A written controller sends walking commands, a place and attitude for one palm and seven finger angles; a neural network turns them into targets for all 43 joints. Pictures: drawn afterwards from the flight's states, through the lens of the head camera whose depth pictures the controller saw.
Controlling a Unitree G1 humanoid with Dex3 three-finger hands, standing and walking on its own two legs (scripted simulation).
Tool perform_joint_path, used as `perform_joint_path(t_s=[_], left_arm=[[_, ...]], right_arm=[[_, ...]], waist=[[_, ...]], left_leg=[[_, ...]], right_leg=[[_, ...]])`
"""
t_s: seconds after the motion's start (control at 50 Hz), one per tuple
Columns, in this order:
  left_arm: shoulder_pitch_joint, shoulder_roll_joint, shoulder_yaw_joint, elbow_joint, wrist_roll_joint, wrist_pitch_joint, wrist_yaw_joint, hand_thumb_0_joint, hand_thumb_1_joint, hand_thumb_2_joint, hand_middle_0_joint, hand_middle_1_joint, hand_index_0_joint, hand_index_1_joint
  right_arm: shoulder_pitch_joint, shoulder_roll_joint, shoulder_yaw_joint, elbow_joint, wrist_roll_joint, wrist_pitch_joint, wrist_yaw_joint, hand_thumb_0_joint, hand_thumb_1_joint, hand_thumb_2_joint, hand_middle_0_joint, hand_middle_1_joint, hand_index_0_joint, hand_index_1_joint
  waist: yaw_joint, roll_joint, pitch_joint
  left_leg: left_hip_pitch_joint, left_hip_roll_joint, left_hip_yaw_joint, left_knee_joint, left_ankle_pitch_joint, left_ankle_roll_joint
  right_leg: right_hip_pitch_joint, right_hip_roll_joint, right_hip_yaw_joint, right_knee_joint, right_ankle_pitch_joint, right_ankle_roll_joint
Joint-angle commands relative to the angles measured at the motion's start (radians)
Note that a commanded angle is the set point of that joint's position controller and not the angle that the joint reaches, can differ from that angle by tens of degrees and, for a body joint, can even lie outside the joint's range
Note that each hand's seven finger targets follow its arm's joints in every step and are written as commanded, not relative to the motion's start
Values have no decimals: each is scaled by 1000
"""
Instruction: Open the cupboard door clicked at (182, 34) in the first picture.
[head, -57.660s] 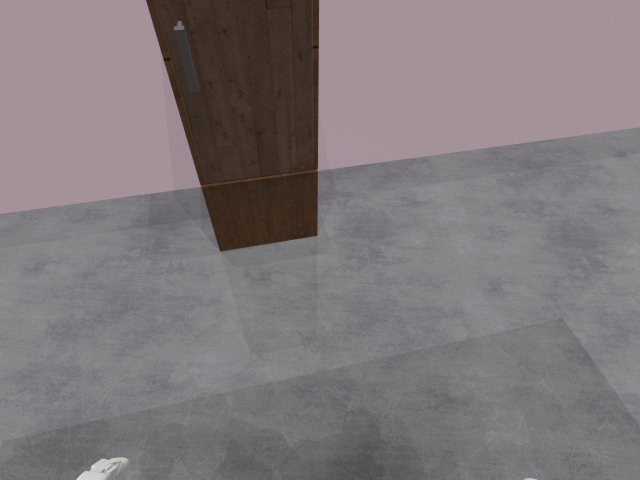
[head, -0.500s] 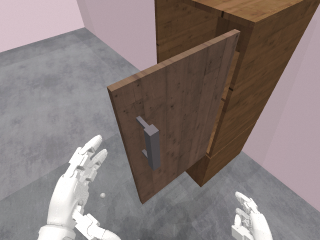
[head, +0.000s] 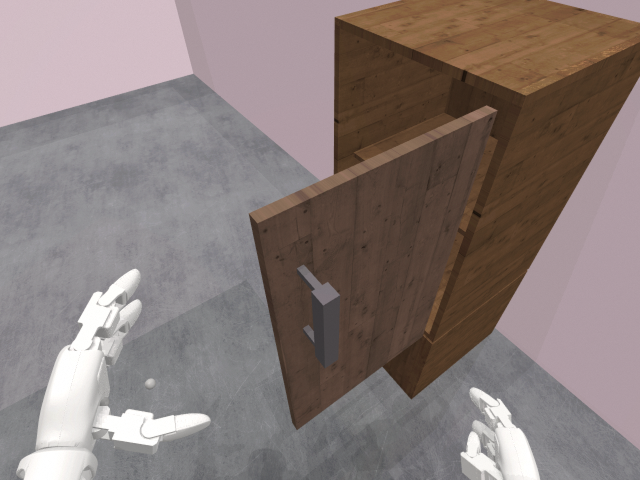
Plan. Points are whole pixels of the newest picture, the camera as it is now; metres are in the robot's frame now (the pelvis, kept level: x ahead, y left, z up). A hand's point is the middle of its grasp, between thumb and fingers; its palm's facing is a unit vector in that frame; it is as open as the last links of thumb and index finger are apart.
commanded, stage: draw the hand back to the body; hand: left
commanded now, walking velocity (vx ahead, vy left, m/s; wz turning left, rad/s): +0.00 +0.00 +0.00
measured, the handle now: (316, 317) +0.31 +0.05 +0.05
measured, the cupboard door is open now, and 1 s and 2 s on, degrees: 90 90 90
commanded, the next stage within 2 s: step back with the hand held close in 0.84 s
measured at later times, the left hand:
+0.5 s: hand (66, 324) +0.20 +0.26 +0.18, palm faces +0.44 -0.79 -0.42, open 8.7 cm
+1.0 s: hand (75, 337) +0.19 +0.24 +0.18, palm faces +0.44 -0.80 -0.40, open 7.5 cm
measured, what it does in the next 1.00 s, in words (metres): stands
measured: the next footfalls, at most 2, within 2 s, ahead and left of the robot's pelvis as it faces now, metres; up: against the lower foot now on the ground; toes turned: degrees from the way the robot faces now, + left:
none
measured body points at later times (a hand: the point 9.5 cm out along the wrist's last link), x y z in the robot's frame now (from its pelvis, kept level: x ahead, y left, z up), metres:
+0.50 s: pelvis +0.01 +0.00 +0.02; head +0.00 -0.02 +0.47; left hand +0.17 +0.30 +0.20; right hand +0.20 -0.22 -0.06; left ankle -0.01 +0.10 -0.72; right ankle -0.01 -0.12 -0.72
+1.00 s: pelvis +0.00 -0.01 +0.02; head -0.02 -0.04 +0.47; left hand +0.16 +0.28 +0.20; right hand +0.19 -0.23 -0.07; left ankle -0.01 +0.10 -0.72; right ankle -0.01 -0.12 -0.72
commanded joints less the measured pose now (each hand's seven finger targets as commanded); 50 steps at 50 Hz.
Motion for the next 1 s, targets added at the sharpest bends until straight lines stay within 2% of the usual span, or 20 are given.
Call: perform_joint_path(t_s=[0.0,0.02,0.06,0.18,0.24,0.3,0.32,0.34,0.4,0.44,0.48,0.5,0.54,0.58,0.7,0.82,0.92,0.94,0.96,0.98], left_arm=[[-72,129,134,-204,11,-69,42,0,130,570,-173,-300,-173,-300],[-82,147,154,-195,13,-70,46,0,165,585,-174,-300,-174,-300],[-88,141,162,-193,12,-72,47,0,235,615,-176,-300,-176,-300],[-107,170,230,-180,6,-80,48,0,445,705,-184,-300,-184,-300],[-119,180,260,-151,3,-80,48,0,550,750,-187,-300,-187,-300],[-164,206,297,-182,2,-87,51,0,655,795,-191,-300,-191,-300],[-161,227,324,-165,2,-87,55,0,690,810,-192,-300,-192,-300],[-160,212,320,-155,-2,-85,53,0,725,825,-194,-300,-194,-300],[-179,236,361,-152,-9,-91,54,0,830,870,-198,-300,-198,-300],[-206,244,376,-140,-13,-90,54,0,900,900,-200,-300,-200,-300],[-183,200,339,-91,-14,-86,47,0,900,900,-200,-300,-200,-300],[-184,195,330,-95,-15,-86,44,0,900,900,-200,-300,-200,-300],[-188,196,326,-87,-15,-87,43,0,900,900,-200,-300,-200,-300],[-200,223,345,-121,-13,-96,47,0,900,900,-200,-300,-200,-300],[-209,243,365,-152,-11,-104,54,0,900,900,-200,-300,-200,-300],[-206,230,355,-103,-13,-104,50,0,900,900,-200,-300,-200,-300],[-206,231,355,-97,-13,-112,48,0,900,900,-200,-300,-200,-300],[-286,258,374,-111,-15,-116,53,0,900,900,-200,-300,-200,-300],[-349,376,494,-130,-10,-153,56,0,900,900,-200,-300,-200,-300],[-241,293,432,-45,-8,-153,42,0,900,900,-200,-300,-200,-300]], right_arm=[[-126,-100,-40,-135,-3,-51,-10,0,-900,-900,200,300,200,300],[-137,-104,-42,-126,-4,-51,-11,0,-900,-900,200,300,200,300],[-141,-102,-42,-115,-6,-51,-7,0,-900,-900,200,300,200,300],[-154,-107,-52,-90,-9,-38,4,0,-900,-900,200,300,200,300],[-163,-108,-56,-80,-8,-28,7,0,-900,-900,200,300,200,300],[-164,-110,-59,-74,-7,-23,12,0,-900,-900,200,300,200,300],[-169,-113,-61,-69,-9,-23,10,0,-900,-900,200,300,200,300],[-166,-109,-60,-67,-8,-19,12,0,-900,-900,200,300,200,300],[-168,-111,-69,-60,-7,-13,13,0,-900,-900,200,300,200,300],[-174,-113,-68,-56,-6,-8,13,0,-900,-900,200,300,200,300],[-178,-113,-71,-53,-5,-3,16,0,-900,-900,200,300,200,300],[-179,-117,-74,-56,-4,-1,18,0,-900,-900,200,300,200,300],[-184,-120,-75,-56,-5,2,18,0,-900,-900,200,300,200,300],[-185,-119,-78,-57,-6,-1,15,0,-900,-900,200,300,200,300],[-185,-110,-75,-48,-6,-15,10,0,-900,-900,200,300,200,300],[-193,-112,-77,-40,-5,-20,7,0,-900,-900,200,300,200,300],[-193,-111,-80,-36,-6,-22,7,0,-900,-900,200,300,200,300],[-197,-113,-79,-31,-6,-22,5,0,-900,-900,200,300,200,300],[-175,-131,-80,-62,5,-3,9,0,-900,-900,200,300,200,300],[-171,-118,-83,-45,2,14,9,0,-900,-900,200,300,200,300]], waist=[[-5,-34,-56],[0,-27,-51],[0,5,-39],[9,-24,-50],[11,-30,-27],[13,30,-44],[20,24,-47],[16,15,-35],[17,-12,-58],[16,16,-37],[12,-23,-6],[12,-20,-8],[12,-32,8],[17,-26,-34],[17,23,-46],[16,-16,13],[17,-16,5],[10,-28,-7],[-34,-61,68],[-40,-116,49]], left_leg=[[81,10,-16,-186,274,0],[89,10,-14,-196,289,0],[112,13,-13,-218,326,-4],[158,20,-8,-258,402,-8],[160,21,-9,-276,409,-10],[184,22,-9,-284,439,-15],[186,21,-7,-284,449,-14],[186,23,-10,-290,456,-17],[207,24,-1,-287,475,-13],[199,21,0,-296,446,-14],[198,23,2,-304,418,-10],[200,23,4,-308,403,-7],[188,22,0,-316,372,-5],[204,19,4,-309,372,-1],[213,11,9,-301,377,-3],[203,13,9,-312,319,-2],[208,10,14,-310,309,2],[210,8,14,-311,297,4],[147,26,-14,-272,248,20],[156,23,-21,-241,252,19]], right_leg=[[86,-6,16,-153,216,-20],[106,-8,17,-164,227,-22],[120,-7,16,-174,249,-21],[177,-3,17,-209,305,-20],[189,0,17,-221,311,-20],[202,0,21,-229,320,-23],[215,0,21,-234,334,-25],[211,1,19,-233,334,-23],[220,1,23,-241,362,-20],[222,-2,25,-250,349,-22],[201,2,20,-260,326,-17],[202,1,24,-265,317,-17],[202,1,24,-271,296,-18],[215,0,30,-270,306,-18],[221,-2,37,-276,320,-21],[189,1,38,-302,260,-20],[194,-2,45,-310,257,-18],[194,-5,50,-312,247,-16],[79,-51,152,-370,295,-16],[74,-76,148,-371,310,-19]])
